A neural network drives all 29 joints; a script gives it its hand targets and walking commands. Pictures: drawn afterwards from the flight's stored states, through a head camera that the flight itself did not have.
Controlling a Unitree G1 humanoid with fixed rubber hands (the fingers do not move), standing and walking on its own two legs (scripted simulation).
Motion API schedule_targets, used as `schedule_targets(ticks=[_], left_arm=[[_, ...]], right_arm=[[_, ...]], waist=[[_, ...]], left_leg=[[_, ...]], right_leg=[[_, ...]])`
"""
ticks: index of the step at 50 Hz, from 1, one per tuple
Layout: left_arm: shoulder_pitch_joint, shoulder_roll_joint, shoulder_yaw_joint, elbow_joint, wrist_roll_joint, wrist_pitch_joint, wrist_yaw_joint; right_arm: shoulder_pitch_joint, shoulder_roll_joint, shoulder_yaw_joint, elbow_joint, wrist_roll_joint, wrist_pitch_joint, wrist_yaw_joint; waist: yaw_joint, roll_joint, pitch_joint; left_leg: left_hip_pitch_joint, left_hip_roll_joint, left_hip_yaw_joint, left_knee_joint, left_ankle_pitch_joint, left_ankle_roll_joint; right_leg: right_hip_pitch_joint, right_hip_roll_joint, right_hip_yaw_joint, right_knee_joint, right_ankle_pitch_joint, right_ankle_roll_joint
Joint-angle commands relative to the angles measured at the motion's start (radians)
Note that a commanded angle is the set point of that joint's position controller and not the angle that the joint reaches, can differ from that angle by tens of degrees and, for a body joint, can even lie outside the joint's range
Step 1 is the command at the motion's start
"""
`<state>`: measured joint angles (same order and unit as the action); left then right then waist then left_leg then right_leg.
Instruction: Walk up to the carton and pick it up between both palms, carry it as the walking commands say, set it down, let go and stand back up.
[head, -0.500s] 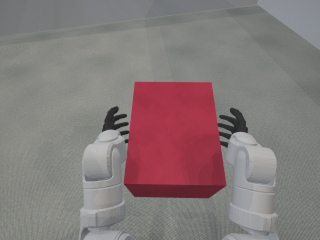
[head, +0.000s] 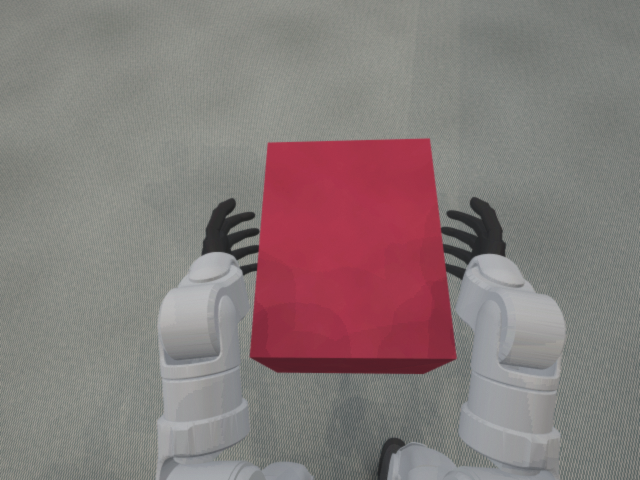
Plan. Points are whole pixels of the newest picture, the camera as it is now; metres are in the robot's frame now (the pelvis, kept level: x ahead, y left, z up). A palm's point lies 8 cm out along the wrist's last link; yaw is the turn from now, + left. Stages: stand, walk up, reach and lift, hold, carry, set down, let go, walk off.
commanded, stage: carry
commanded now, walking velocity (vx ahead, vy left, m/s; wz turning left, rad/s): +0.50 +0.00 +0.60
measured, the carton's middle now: (348, 262) +0.37 -0.02 -0.03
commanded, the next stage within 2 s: none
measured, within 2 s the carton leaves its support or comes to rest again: neither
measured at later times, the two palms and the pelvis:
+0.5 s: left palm (147, 120) +0.61 +0.29 +0.03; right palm (321, 84) +0.65 +0.01 +0.04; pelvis +0.33 +0.10 -0.01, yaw +9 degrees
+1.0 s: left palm out of the picture +0.86 +0.46 +0.13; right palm out of the picture +0.98 +0.21 +0.11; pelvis +0.64 +0.22 -0.01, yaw +26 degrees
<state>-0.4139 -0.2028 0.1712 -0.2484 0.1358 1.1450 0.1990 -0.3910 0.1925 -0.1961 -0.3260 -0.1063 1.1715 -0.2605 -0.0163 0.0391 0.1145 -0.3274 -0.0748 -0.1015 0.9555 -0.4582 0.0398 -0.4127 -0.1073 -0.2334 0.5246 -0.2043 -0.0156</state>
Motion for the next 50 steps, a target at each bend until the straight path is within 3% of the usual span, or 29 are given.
schedule_targets(ticks=[1,3,6,9,12,14,15,16,17,18,19,20,21,23,25,26,28,31,32,33,34,35,36,37,39,40,44,48,50], left_arm=[[-0.307,-0.974,-0.701,-0.077,-0.412,0.013,-0.323],[-0.346,-0.954,-0.693,-0.077,-0.426,0.024,-0.337],[-0.332,-0.925,-0.644,0.039,-0.426,0.051,-0.367],[-0.339,-0.908,-0.601,0.161,-0.399,0.081,-0.386],[-0.372,-0.899,-0.565,0.241,-0.374,0.099,-0.394],[-0.432,-0.898,-0.559,0.243,-0.374,0.101,-0.389],[-0.480,-0.913,-0.570,0.235,-0.378,0.102,-0.387],[-0.519,-0.901,-0.572,0.230,-0.372,0.104,-0.382],[-0.561,-0.931,-0.597,0.218,-0.378,0.099,-0.377],[-0.595,-0.944,-0.627,0.241,-0.396,0.095,-0.378],[-0.601,-0.968,-0.636,0.240,-0.395,0.084,-0.363],[-0.547,-0.992,-0.632,0.273,-0.383,0.077,-0.351],[-0.503,-1.022,-0.627,0.269,-0.376,0.062,-0.339],[-0.575,-1.075,-0.665,0.131,-0.418,0.034,-0.325],[-0.648,-1.102,-0.706,-0.040,-0.455,0.009,-0.313],[-0.657,-1.100,-0.711,-0.099,-0.468,-0.004,-0.308],[-0.646,-1.075,-0.717,-0.203,-0.492,-0.021,-0.302],[-0.488,-1.057,-0.716,-0.191,-0.476,-0.004,-0.289],[-0.415,-1.029,-0.713,-0.188,-0.462,0.002,-0.287],[-0.353,-1.021,-0.721,-0.175,-0.456,0.011,-0.289],[-0.313,-1.007,-0.731,-0.153,-0.443,0.018,-0.289],[-0.308,-0.968,-0.727,-0.154,-0.435,0.020,-0.289],[-0.261,-0.960,-0.705,-0.100,-0.398,0.023,-0.290],[-0.232,-0.961,-0.701,-0.064,-0.382,0.023,-0.296],[-0.280,-0.962,-0.713,-0.037,-0.399,0.026,-0.314],[-0.289,-0.959,-0.710,-0.022,-0.408,0.032,-0.324],[-0.351,-0.931,-0.652,0.055,-0.428,0.060,-0.363],[-0.375,-0.916,-0.584,0.220,-0.391,0.103,-0.388],[-0.425,-0.901,-0.566,0.238,-0.380,0.109,-0.391]], right_arm=[[-0.357,0.953,0.801,-0.001,0.442,0.022,0.405],[-0.396,0.962,0.798,0.019,0.444,0.026,0.407],[-0.417,0.952,0.793,0.076,0.420,0.043,0.400],[-0.466,0.947,0.773,0.142,0.405,0.060,0.400],[-0.550,0.937,0.752,0.174,0.407,0.074,0.407],[-0.586,0.941,0.735,0.216,0.422,0.084,0.419],[-0.593,0.941,0.715,0.242,0.426,0.081,0.425],[-0.564,0.939,0.697,0.286,0.428,0.083,0.434],[-0.627,0.940,0.686,0.288,0.441,0.079,0.441],[-0.636,0.956,0.665,0.298,0.449,0.073,0.442],[-0.637,0.981,0.657,0.293,0.462,0.065,0.444],[-0.641,0.995,0.649,0.283,0.475,0.057,0.448],[-0.628,1.013,0.643,0.280,0.481,0.046,0.450],[-0.655,1.026,0.660,0.173,0.504,0.013,0.449],[-0.656,1.034,0.677,0.048,0.502,-0.021,0.433],[-0.634,1.031,0.695,0.006,0.497,-0.034,0.420],[-0.616,1.022,0.731,-0.103,0.487,-0.045,0.399],[-0.543,0.980,0.738,-0.161,0.472,-0.024,0.383],[-0.457,0.970,0.738,-0.142,0.466,-0.012,0.381],[-0.422,0.952,0.741,-0.147,0.460,-0.003,0.377],[-0.383,0.960,0.747,-0.126,0.454,0.011,0.379],[-0.335,0.956,0.764,-0.094,0.453,0.023,0.381],[-0.344,0.935,0.768,-0.058,0.457,0.035,0.388],[-0.337,0.932,0.763,-0.019,0.451,0.042,0.396],[-0.306,0.942,0.766,0.054,0.434,0.044,0.408],[-0.331,0.944,0.774,0.061,0.439,0.041,0.411],[-0.462,0.945,0.778,0.068,0.437,0.050,0.406],[-0.531,0.929,0.740,0.156,0.411,0.077,0.403],[-0.585,0.931,0.725,0.185,0.417,0.085,0.410]], waist=[[0.051,-0.124,-0.663],[0.046,-0.178,-0.564],[0.041,-0.288,-0.434],[0.029,-0.278,-0.311],[0.015,-0.316,-0.271],[0.001,-0.343,-0.322],[-0.024,-0.270,-0.364],[-0.058,-0.118,-0.358],[-0.009,0.237,-0.331],[-0.001,0.335,-0.303],[-0.004,0.229,-0.328],[-0.012,0.149,-0.392],[-0.013,0.138,-0.455],[-0.010,0.176,-0.607],[-0.014,0.182,-0.700],[-0.014,0.144,-0.698],[-0.011,0.065,-0.691],[0.005,0.091,-0.740],[0.012,0.100,-0.772],[0.042,0.059,-0.824],[0.038,-0.088,-0.855],[0.039,-0.279,-0.905],[0.046,-0.262,-0.847],[0.056,-0.230,-0.772],[0.058,-0.137,-0.645],[0.051,-0.129,-0.598],[0.043,-0.260,-0.388],[0.027,-0.275,-0.232],[0.016,-0.297,-0.221]], left_leg=[[-0.445,0.146,0.081,0.091,0.037,-0.041],[-0.441,0.123,0.159,0.067,0.096,-0.033],[-0.438,0.116,0.245,-0.026,0.219,-0.027],[-0.350,0.108,0.312,-0.145,0.309,-0.014],[-0.265,0.086,0.364,-0.187,0.359,0.010],[-0.131,0.048,0.366,-0.215,0.333,0.043],[0.022,-0.006,0.340,-0.305,0.353,0.075],[0.161,-0.014,0.169,-0.438,0.368,0.132],[0.266,0.140,-0.344,-0.541,0.699,0.218],[0.443,0.241,-0.706,-0.562,0.997,0.318],[0.563,0.234,-0.624,-0.522,1.232,0.294],[0.665,0.208,-0.522,-0.477,1.315,0.253],[0.676,0.210,-0.441,-0.436,1.284,0.220],[0.626,0.206,-0.337,-0.479,1.038,0.199],[0.666,0.226,-0.366,-0.513,0.980,0.205],[0.613,0.238,-0.363,-0.520,0.972,0.212],[0.482,0.211,-0.303,-0.510,0.961,0.176],[0.320,0.135,-0.160,-0.416,1.147,0.089],[0.236,0.111,-0.119,-0.335,1.111,0.067],[0.068,0.080,-0.062,-0.175,0.973,0.044],[-0.164,0.053,-0.020,-0.022,0.335,0.007],[-0.397,0.036,0.052,0.176,-0.063,-0.047],[-0.491,0.075,0.089,0.222,-0.128,-0.056],[-0.515,0.116,0.044,0.171,-0.060,-0.045],[-0.513,0.132,0.085,0.136,0.037,-0.036],[-0.489,0.133,0.108,0.107,0.080,-0.035],[-0.451,0.119,0.246,-0.014,0.216,-0.028],[-0.330,0.112,0.334,-0.138,0.330,-0.005],[-0.279,0.104,0.354,-0.161,0.358,0.011]], right_leg=[[0.938,-0.388,0.256,-0.125,0.565,-0.070],[0.839,-0.339,0.148,-0.141,0.616,-0.047],[0.753,-0.283,-0.018,-0.167,0.658,-0.012],[0.619,-0.235,-0.153,-0.196,0.616,0.010],[0.576,-0.246,-0.205,-0.123,0.747,0.015],[0.560,-0.260,-0.211,0.061,0.868,0.027],[0.500,-0.218,-0.210,0.255,0.833,0.050],[0.314,-0.162,-0.156,0.504,0.575,0.080],[0.053,0.026,-0.045,0.708,-0.119,0.104],[-0.228,0.169,0.102,0.857,-0.468,0.110],[-0.326,0.112,0.168,0.860,-0.468,0.089],[-0.421,0.077,0.163,0.817,-0.441,0.101],[-0.449,0.058,0.178,0.747,-0.413,0.098],[-0.306,0.028,0.205,0.533,-0.344,0.090],[-0.284,0.041,0.222,0.434,-0.288,0.099],[-0.246,0.042,0.227,0.358,-0.246,0.099],[-0.089,0.065,0.208,0.185,-0.065,0.086],[0.261,0.097,0.148,-0.025,0.158,0.051],[0.420,0.072,0.145,-0.089,0.202,0.037],[0.692,-0.019,0.177,-0.178,0.326,0.015],[0.957,-0.268,0.332,-0.168,0.546,-0.047],[1.211,-0.520,0.507,-0.077,0.853,-0.128],[1.202,-0.531,0.473,-0.030,0.968,-0.145],[1.102,-0.488,0.390,-0.040,0.893,-0.139],[0.998,-0.421,0.249,-0.107,0.687,-0.074],[0.926,-0.386,0.186,-0.128,0.606,-0.042],[0.707,-0.305,-0.035,-0.181,0.585,-0.008],[0.513,-0.252,-0.199,-0.227,0.499,0.018],[0.497,-0.257,-0.228,-0.172,0.556,0.019]])
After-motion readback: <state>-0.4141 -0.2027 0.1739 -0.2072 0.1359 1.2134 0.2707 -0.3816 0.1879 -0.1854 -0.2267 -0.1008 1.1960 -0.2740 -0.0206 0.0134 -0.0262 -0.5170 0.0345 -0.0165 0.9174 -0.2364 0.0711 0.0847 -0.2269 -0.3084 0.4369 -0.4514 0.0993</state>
